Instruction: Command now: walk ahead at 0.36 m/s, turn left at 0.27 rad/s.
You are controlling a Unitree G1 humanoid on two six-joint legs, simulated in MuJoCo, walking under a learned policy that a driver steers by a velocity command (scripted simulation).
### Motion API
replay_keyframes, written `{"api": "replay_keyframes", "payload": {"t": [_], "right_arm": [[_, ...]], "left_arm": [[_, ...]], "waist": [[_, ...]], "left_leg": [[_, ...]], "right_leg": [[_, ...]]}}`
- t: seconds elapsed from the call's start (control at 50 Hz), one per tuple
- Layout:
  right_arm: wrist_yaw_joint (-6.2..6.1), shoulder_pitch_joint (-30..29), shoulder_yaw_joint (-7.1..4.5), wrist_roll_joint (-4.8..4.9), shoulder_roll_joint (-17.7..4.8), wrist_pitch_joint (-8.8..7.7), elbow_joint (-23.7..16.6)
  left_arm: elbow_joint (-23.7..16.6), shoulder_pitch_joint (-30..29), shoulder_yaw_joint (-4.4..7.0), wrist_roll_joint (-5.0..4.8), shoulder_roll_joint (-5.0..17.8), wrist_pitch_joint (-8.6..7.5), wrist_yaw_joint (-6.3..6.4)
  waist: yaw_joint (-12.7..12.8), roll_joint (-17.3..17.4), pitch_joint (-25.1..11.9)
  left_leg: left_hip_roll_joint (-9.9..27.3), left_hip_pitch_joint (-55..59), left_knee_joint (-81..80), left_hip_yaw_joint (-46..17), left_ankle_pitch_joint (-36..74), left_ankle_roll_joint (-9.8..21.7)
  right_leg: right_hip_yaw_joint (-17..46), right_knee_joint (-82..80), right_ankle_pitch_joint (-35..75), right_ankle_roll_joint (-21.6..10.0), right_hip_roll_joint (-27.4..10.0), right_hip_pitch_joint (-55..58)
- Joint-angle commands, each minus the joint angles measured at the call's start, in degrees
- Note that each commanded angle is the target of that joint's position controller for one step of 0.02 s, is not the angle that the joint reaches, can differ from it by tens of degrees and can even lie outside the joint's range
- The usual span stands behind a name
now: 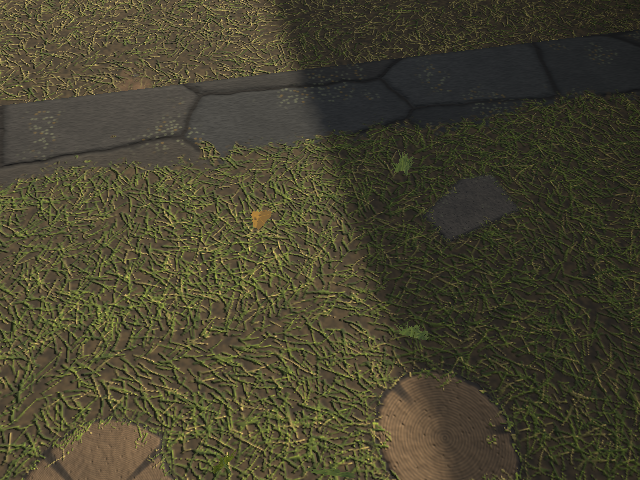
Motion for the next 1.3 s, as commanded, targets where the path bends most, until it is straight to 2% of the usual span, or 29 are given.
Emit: {"api": "replay_keyframes", "payload": {"t": [0.02, 0.04, 0.06, 0.08, 0.1, 0.14, 0.18, 0.28, 0.42, 0.48, 0.52, 0.54, 0.56, 0.58, 0.6, 0.64, 0.7, 0.78, 0.86, 0.92, 0.98, 1.0, 1.02, 1.04, 1.06, 1.08, 1.1, 1.16, 1.3], "right_arm": [[0.63, -6.42, -3.69, -0.21, -10.27, 1.17, -4.94], [0.39, -10.85, -4.17, 0.13, -10.11, 1.78, -6.28], [0.18, -12.94, -3.99, 1.51, -7.25, 1.55, -7.69], [0.08, -7.18, -2.23, 3.66, -0.42, 0.75, -8.41], [0.33, -9.43, -3.38, 1.46, -6.56, 0.07, -9.59], [2.63, -3.95, -4.52, 0.86, -8.6, -0.25, -7.39], [3.78, -0.11, -4.44, -0.41, -7.38, 0.29, -5.32], [5.15, -9.36, -3.82, -0.51, -6.1, 1.12, -8.93], [7.02, -20.78, -1.71, -0.62, -4.26, 0.38, -13.15], [5.89, -16.77, -0.94, -0.17, -3.72, 0.22, -12.54], [4.66, 1.07, -2.96, -0.05, -7.9, -0.66, -7.69], [3.67, 13.7, -4.83, -0.76, -11.45, -1.04, -3.01], [2.45, 10.87, -6.27, -2.1, -18.43, -0.95, -1.88], [1.97, 14.89, -6.97, -0.46, -20.78, -0.79, -3.55], [1.38, 12.05, -6.61, -1.37, -18.55, -1.08, -2.33], [0.75, 7.09, -4.85, -2.04, -12.23, -3.0, -0.77], [1.17, 3.22, -2.5, -0.61, -6.27, -5.85, 0.46], [1.92, 4.75, -1.65, 0.23, -4.43, -7.79, 2.93], [0.84, 6.1, -0.51, 0.76, -3.99, -8.42, 4.29], [-1.59, 6.03, -0.96, 0.99, -7.93, -8.46, 4.57], [-3.71, -1.71, -2.69, -0.45, -13.36, -5.75, 2.0], [-3.53, -7.82, -3.45, -0.39, -14.51, -4.63, 0.74], [-1.65, -14.76, -1.76, -0.86, -7.26, -4.94, -0.58], [-0.97, -7.03, 0.85, -1.02, 1.05, -6.24, -6.14], [-0.2, -2.15, 2.01, -0.13, -0.08, -7.55, -9.53], [0.3, -4.04, 1.86, -1.23, -4.56, -8.81, -8.45], [0.51, -6.66, 1.29, -1.97, -6.27, -8.51, -8.27], [0.39, -8.02, 2.32, -3.62, -5.6, -4.29, -8.47], [0.6, -21.05, 3.68, -0.27, -2.89, -4.64, -13.91]], "left_arm": [[0.79, 15.95, 1.04, 0.27, 5.64, -1.15, -0.04], [3.11, 23.31, 1.2, 0.9, 6.21, -1.87, 0.66], [4.72, 26.58, 2.28, 1.54, 10.27, -2.4, 1.79], [0.81, 14.05, 2.9, 0.27, 13.13, -2.8, 2.93], [-3.27, 3.91, 2.44, 0.13, 11.4, -3.19, 3.58], [-3.49, -1.96, 1.18, -0.63, 6.65, -5.55, 3.07], [-3.11, 0.25, 1.29, -0.89, 7.32, -7.09, 2.88], [1.73, 11.74, 1.74, -0.08, 7.72, -8.26, 1.54], [6.12, 15.3, 1.89, 0.46, 7.61, -9.2, 1.73], [7.32, 14.29, 1.92, 0.35, 9.42, -8.59, 2.16], [7.47, 13.14, 2.85, 0.14, 13.82, -7.24, 2.26], [6.78, 11.37, 2.61, -0.11, 13.61, -7.41, 2.0], [4.11, 15.72, -0.08, -1.11, 2.68, -7.87, 0.26], [0.96, 11.31, 0.02, -2.48, 5.21, -9.16, 0.05], [-0.36, 2.6, 0.73, -3.23, 7.9, -9.4, 0.56], [1.8, 4.65, -0.1, -2.75, 5.22, -9.19, 0.47], [5.45, 11.14, 0.03, -1.57, 2.91, -5.26, -0.94], [3.74, 2.79, -0.03, -2.38, 0.86, -4.16, -1.89], [1.62, -3.88, -1.02, -2.37, -0.33, -5.38, -2.84], [2.36, -1.54, -0.8, -2.09, 1.69, -5.18, -3.21], [9.13, 22.29, 2.22, -1.84, 8.83, -3.73, -2.15], [12.15, 34.39, 4.14, -2.26, 11.69, -3.44, -1.18], [13.72, 31.62, 4.37, -4.39, 9.52, -2.7, -0.32], [11.58, 22.32, 4.05, -2.14, 12.38, -3.15, -0.42], [8.84, 18.89, 4.48, -1.18, 13.1, -3.29, 0.32], [7.71, 16.54, 3.96, -0.59, 8.48, -3.44, 1.05], [7.84, 13.39, 3.42, -0.57, 6.68, -3.86, 1.1], [7.14, 10.92, 2.92, -1.42, 7.5, -6.83, 1.21], [7.58, 15.97, 5.11, -2.73, 10.49, -6.88, -0.28]], "waist": [[8.82, 14.27, -2.22], [13.64, 11.51, -0.11], [15.36, 1.27, 1.47], [9.52, -20.81, -2.9], [6.38, -9.97, 2.74], [-0.05, -4.55, 2.16], [0.48, -3.4, -0.13], [5.99, -3.76, 3.83], [7.75, -3.67, 10.08], [3.08, -5.18, 4.7], [-6.52, -7.48, -6.27], [-12.63, -4.86, -12.47], [-4.99, 12.54, -15.85], [-7.87, 11.09, -28.8], [-8.8, 3.92, -19.19], [-2.9, -3.59, -6.87], [3.3, 0.38, -0.59], [2.95, 3.22, 6.57], [2.46, 3.39, 6.17], [5.34, 5.39, 1.02], [18.48, 8.09, -9.74], [25.83, 4.35, -11.91], [23.89, -10.52, -4.92], [8.31, -14.81, -4.57], [6.36, -12.47, -15.69], [5.1, 1.12, -7.54], [2.23, 7.96, -2.08], [-1.37, 8.89, 4.53], [8.1, -0.62, 0.94]], "left_leg": [[5.32, -9.51, -20.3, -16.68, -26.62, 1.4], [0.8, -18.47, -18.02, -12.71, -25.54, -3.8], [-4.86, -30.97, -6.14, -5.68, -23.8, -9.62], [-4.55, -34.2, 22.12, -2.5, -25.44, -4.92], [1.74, -35.16, 28.8, -5.99, -15.38, -4.37], [3.42, -31.13, 37.56, -5.81, -7.32, -4.08], [4.45, -29.88, 44.72, -1.43, -6.04, -4.87], [8.18, -37.44, 45.55, 0.37, -2.92, -4.24], [10.59, -34.41, 28.69, 8.83, -3.7, 1.1], [3.9, -17.11, 21.55, 15.25, -10.11, 6.39], [-2.38, 7.18, 19.52, 13.63, -16.27, 9.14], [-2.12, 27.05, 12.92, 7.73, -13.69, 10.17], [16.13, 45.89, 6.05, -19.59, -31.61, 12.88], [24.28, 48.98, -6.26, -45.11, -38.0, 15.19], [23.13, 43.24, -8.63, -36.81, -29.73, 12.06], [21.43, 23.02, -9.15, -22.92, -19.33, 8.81], [17.77, 9.97, -15.17, -9.97, -13.88, 4.59], [10.47, 8.94, -19.26, 8.68, 11.27, -2.6], [9.51, 14.33, -19.89, 16.66, 35.92, -4.41], [12.43, 22.6, -12.84, 18.3, 62.59, -6.06], [15.62, 21.31, 17.47, 16.33, 78.08, -6.17], [12.68, 12.81, 43.91, 16.08, 62.29, -5.36], [-0.73, -4.99, 69.4, 14.38, -6.7, -3.96], [-1.52, -24.79, 81.2, 4.36, -24.25, -5.77], [-0.16, -31.83, 79.78, -5.64, -24.69, -5.66], [3.46, -31.88, 70.05, -6.3, -19.38, -3.85], [6.1, -27.94, 62.74, -5.77, -16.64, -4.03], [10.35, -17.14, 47.02, -3.34, -15.23, -7.17], [4.73, -3.78, 9.84, 3.82, 8.71, -7.18]], "right_leg": [[-6.96, -20.44, 3.32, -3.14, 2.68, 18.51], [-9.75, -31.95, 12.23, -4.61, 3.16, 30.65], [-6.41, -38.09, 11.64, -5.27, -2.45, 42.02], [21.73, -40.78, -8.96, -6.94, -26.64, 35.06], [28.32, -44.45, -16.36, -10.53, -31.27, 19.43], [17.16, -43.54, -4.94, -7.53, -24.69, 16.81], [7.06, -43.52, 2.66, -5.8, -20.82, 17.48], [-3.14, -43.26, 9.26, -5.0, -20.12, 22.02], [-15.14, -45.44, 24.98, -4.24, -21.18, 26.0], [-20.92, -33.81, 74.35, -3.32, -21.15, 26.2], [-19.57, -11.16, 91.38, -4.6, -23.47, 20.37], [-19.35, 6.19, 79.62, -3.8, -21.38, 8.75], [-17.18, 29.51, 11.27, -1.1, -11.83, -17.98], [-3.89, 41.6, 6.3, -1.32, -6.18, -22.4], [-0.57, 42.77, 14.42, -2.49, -8.94, -28.3], [0.64, 34.98, 18.54, -3.31, -12.99, -23.45], [2.96, 28.66, 20.33, -3.23, -14.32, -17.25], [-1.73, 16.97, 30.65, -3.61, -11.45, -22.85], [-11.1, 1.17, 40.63, -5.64, -7.95, -20.0], [-15.89, -7.52, 43.2, -7.59, -2.89, -10.06], [-14.13, -7.68, 32.61, -10.68, 1.51, 13.78], [-7.42, -13.26, 30.04, -15.68, -2.08, 24.71], [-2.16, -17.39, 29.54, -16.85, -4.02, 28.06], [16.64, -10.59, 43.73, -22.82, -8.39, 32.25], [40.68, -26.68, 15.48, -30.76, -18.73, 39.42], [45.6, -38.19, -0.13, -26.86, -19.58, 28.68], [40.5, -39.66, -2.3, -22.96, -17.47, 18.01], [28.02, -41.19, 6.83, -20.0, -10.13, -3.23], [15.96, -31.63, 47.76, -11.75, -2.52, 2.23]]}}
Next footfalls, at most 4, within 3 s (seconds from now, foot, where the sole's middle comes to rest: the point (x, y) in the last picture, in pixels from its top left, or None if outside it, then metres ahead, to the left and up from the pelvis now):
0.06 right None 0.03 -0.09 -0.77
0.54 left None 0.35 0.28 -0.77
1.00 right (146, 349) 0.78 0.38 -0.77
1.40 left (82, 227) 1.15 0.61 -0.77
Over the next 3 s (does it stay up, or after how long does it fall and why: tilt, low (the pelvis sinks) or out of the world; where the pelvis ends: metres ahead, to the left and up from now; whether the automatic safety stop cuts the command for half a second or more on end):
stays up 1.91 0.13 0.00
